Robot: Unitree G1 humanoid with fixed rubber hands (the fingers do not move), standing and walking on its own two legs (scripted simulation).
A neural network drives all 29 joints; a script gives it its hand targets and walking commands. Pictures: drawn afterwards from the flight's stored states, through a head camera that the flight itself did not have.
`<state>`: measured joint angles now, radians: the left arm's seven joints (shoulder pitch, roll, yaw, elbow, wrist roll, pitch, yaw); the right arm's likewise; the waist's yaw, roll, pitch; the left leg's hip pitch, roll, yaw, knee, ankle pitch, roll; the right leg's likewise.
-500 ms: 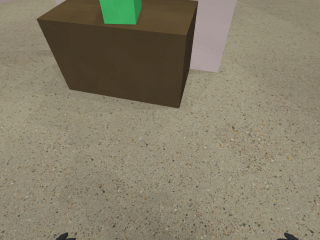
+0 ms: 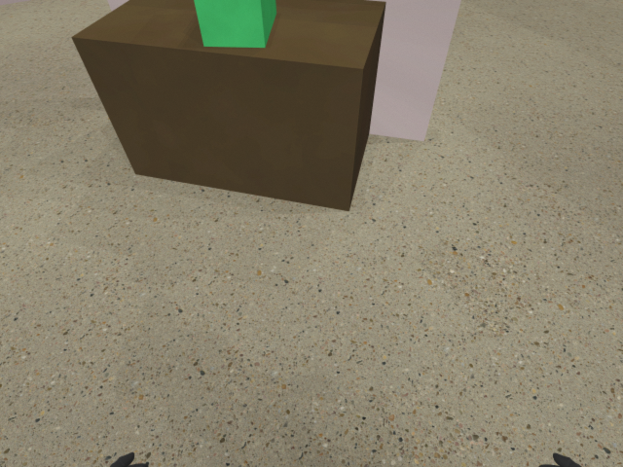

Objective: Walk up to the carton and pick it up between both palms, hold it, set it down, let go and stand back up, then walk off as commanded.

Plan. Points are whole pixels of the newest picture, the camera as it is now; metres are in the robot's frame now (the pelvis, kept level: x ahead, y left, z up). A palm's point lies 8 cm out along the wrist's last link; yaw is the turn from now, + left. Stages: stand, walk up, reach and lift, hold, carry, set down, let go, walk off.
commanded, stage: stand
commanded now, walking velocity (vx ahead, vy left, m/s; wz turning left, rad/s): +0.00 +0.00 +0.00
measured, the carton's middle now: out of the picture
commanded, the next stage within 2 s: none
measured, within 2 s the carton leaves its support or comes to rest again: neither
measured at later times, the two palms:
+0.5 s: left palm out of the picture +0.10 +0.28 -0.11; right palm out of the picture +0.06 -0.31 -0.09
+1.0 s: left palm out of the picture +0.10 +0.29 -0.10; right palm out of the picture +0.06 -0.31 -0.09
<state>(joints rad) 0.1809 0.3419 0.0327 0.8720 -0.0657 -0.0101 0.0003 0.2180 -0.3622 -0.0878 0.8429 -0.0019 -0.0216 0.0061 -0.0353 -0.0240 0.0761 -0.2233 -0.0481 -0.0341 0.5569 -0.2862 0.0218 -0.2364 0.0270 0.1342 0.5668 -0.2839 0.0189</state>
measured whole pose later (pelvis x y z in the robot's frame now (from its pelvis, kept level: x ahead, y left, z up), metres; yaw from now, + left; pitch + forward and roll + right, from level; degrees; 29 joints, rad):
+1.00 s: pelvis -0.01 +0.00 +0.00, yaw +0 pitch -3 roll +0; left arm 0.18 0.34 0.03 0.87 -0.07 -0.01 0.00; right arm 0.22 -0.36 -0.09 0.87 0.00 -0.02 0.01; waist -0.04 -0.02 0.06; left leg -0.22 -0.05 -0.03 0.53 -0.26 0.02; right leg -0.24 0.03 0.13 0.54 -0.25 0.02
